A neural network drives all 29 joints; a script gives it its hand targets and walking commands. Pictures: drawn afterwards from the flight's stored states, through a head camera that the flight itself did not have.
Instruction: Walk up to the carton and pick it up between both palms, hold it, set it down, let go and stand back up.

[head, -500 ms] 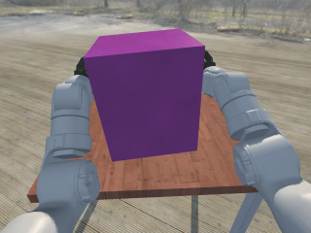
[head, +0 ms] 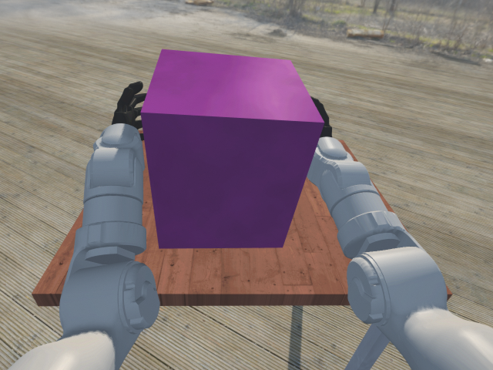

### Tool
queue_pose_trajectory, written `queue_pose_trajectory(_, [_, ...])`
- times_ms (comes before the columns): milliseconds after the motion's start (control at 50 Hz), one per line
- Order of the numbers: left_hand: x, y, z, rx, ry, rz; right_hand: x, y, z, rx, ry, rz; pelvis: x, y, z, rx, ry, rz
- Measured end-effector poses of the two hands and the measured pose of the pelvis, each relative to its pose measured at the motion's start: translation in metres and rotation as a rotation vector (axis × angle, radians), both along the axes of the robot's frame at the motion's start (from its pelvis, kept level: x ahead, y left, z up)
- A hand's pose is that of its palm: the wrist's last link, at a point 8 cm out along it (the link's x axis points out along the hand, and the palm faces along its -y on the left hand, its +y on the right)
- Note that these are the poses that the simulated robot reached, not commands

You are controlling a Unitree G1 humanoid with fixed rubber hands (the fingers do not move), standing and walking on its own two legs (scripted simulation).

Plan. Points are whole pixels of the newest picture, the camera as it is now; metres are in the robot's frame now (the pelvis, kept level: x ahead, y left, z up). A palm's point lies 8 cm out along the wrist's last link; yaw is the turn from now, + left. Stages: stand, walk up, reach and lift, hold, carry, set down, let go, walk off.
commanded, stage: set down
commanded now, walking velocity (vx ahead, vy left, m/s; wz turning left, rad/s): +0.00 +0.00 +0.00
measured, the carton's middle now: (225, 153) +0.40 +0.02 +0.23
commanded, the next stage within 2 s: none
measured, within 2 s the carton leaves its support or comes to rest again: neither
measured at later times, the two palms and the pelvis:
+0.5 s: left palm (129, 142) +0.40 +0.17 +0.25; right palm (312, 155) +0.39 -0.13 +0.23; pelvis +0.00 +0.00 +0.00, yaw -1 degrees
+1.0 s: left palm (135, 162) +0.41 +0.17 +0.21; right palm (307, 169) +0.40 -0.13 +0.20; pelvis +0.00 +0.00 +0.00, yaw -1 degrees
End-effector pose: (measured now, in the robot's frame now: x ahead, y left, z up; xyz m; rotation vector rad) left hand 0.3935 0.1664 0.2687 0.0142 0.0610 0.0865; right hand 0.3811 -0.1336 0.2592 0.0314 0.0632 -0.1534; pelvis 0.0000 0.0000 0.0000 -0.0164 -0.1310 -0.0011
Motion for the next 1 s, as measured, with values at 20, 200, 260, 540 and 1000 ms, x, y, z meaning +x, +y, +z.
queue_pose_trajectory(20, [0.0, 0.0, -0.004, -0.002, 0.003, 0.001, 0.0, 0.0, -0.004, 0.0, 0.003, 0.0, 0.0, 0.0, 0.0, 0.0, 0.0, 0.0])
queue_pose_trajectory(200, [0.002, -0.005, -0.015, -0.002, 0.005, 0.011, 0.003, -0.004, -0.016, 0.002, 0.0, 0.002, 0.002, 0.0, -0.001, 0.0, 0.004, -0.001])
queue_pose_trajectory(260, [0.003, -0.006, -0.013, -0.001, 0.012, 0.011, 0.004, -0.005, -0.016, 0.003, 0.007, 0.001, 0.003, 0.001, -0.001, 0.002, 0.001, -0.004])
queue_pose_trajectory(540, [0.007, 0.0, -0.026, 0.012, 0.044, 0.019, 0.01, 0.001, -0.033, 0.004, 0.036, 0.014, 0.004, 0.003, 0.0, 0.005, 0.005, -0.008])
queue_pose_trajectory(1000, [0.017, -0.001, -0.063, 0.002, 0.099, 0.022, 0.02, 0.0, -0.064, 0.003, 0.083, 0.014, 0.004, 0.002, 0.001, 0.006, 0.05, -0.022])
